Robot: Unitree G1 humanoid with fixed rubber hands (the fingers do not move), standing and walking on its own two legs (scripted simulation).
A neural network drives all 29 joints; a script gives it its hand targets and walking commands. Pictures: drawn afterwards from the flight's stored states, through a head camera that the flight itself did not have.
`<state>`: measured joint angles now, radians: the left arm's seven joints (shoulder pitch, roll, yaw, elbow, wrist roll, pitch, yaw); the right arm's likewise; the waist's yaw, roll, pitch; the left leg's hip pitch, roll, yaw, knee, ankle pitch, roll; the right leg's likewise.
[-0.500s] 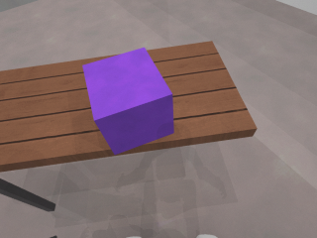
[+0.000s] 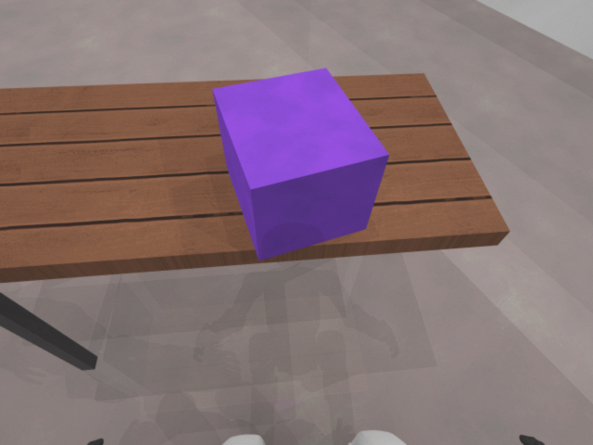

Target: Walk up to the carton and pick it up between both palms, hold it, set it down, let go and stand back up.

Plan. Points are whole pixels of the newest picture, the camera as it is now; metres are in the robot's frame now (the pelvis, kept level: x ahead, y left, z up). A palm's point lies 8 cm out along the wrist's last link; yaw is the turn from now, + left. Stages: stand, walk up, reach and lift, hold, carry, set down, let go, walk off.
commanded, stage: walk up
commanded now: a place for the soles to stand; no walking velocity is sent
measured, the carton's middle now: (293, 162) +0.53 +0.03 +0.03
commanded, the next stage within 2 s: none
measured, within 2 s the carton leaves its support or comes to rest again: neither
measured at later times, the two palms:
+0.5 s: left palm out of the picture +0.10 +0.30 -0.09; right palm out of the picture +0.09 -0.33 -0.10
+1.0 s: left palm out of the picture +0.11 +0.29 -0.11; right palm (560, 443) +0.13 -0.34 -0.10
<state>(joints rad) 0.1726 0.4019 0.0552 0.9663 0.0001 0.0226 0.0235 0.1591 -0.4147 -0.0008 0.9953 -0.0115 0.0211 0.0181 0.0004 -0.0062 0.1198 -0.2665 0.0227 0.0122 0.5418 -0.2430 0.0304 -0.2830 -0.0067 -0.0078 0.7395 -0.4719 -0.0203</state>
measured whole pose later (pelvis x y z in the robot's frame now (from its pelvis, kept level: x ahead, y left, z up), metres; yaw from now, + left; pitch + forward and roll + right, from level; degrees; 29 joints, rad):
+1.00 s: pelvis +0.05 -0.03 +0.00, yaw +0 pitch +1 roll +0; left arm 0.19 0.40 0.05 1.04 0.00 -0.04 -0.04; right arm 0.18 -0.41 0.00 1.00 -0.01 -0.04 0.04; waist 0.00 -0.01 -0.04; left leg -0.24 0.02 0.01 0.51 -0.29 0.03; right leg -0.20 -0.01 -0.01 0.49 -0.33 0.00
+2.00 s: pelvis +0.16 -0.02 -0.01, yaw +2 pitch -1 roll -1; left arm 0.15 0.38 0.04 0.93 0.00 0.05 0.00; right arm 0.21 -0.42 0.00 0.98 -0.01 -0.01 -0.01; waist 0.00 -0.04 0.13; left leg -0.28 0.04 -0.02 0.59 -0.29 0.00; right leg -0.30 0.03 -0.01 0.81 -0.44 -0.01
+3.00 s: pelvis +0.12 -0.07 +0.00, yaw +1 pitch -2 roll +3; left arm 0.13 0.39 0.04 0.95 0.00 0.05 -0.02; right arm 0.15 -0.41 0.00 0.97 -0.01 0.02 -0.03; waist 0.00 -0.01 0.15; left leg -0.41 -0.01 -0.02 0.91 -0.48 0.02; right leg -0.26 0.01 -0.01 0.61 -0.31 -0.07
